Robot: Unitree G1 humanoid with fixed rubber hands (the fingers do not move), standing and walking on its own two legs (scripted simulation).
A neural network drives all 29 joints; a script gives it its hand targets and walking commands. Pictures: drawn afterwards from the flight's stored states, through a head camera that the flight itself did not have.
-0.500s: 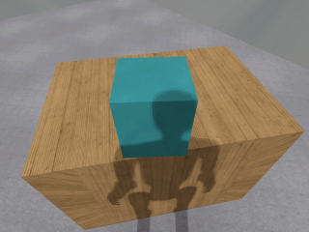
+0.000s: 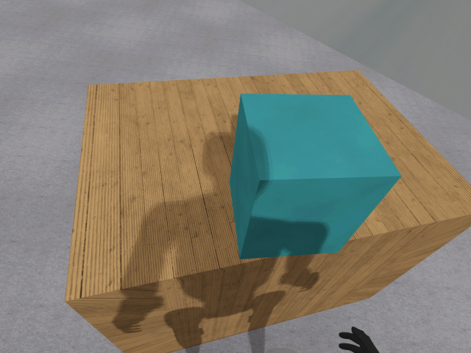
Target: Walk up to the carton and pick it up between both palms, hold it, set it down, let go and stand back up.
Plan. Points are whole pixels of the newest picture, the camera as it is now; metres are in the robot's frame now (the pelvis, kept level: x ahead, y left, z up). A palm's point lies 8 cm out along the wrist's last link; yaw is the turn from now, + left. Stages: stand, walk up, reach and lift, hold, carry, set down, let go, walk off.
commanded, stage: walk up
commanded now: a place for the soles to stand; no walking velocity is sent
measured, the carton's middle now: (293, 179) +0.42 -0.10 +0.05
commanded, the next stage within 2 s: none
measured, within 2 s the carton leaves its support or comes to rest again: neither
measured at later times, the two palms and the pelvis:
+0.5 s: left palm out of the picture +0.14 +0.14 -0.11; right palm out of the picture +0.03 -0.32 -0.09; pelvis -0.02 -0.06 -0.01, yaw -6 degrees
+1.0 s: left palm out of the picture +0.02 +0.09 -0.09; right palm out of the picture +0.08 -0.35 -0.12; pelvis -0.02 -0.13 +0.01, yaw +1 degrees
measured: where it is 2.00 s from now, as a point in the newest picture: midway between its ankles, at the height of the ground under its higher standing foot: outside the picture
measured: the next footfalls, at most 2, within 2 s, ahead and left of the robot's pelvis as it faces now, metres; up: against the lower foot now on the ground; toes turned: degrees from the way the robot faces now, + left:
right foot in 0.52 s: +0.01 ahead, -0.19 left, +0.00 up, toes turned -10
left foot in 1.26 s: +0.08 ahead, +0.02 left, +0.00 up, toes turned +7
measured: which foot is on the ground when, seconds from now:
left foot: down 0.00-0.54, up 0.56-1.00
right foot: up 0.00-0.50, down 0.52-1.00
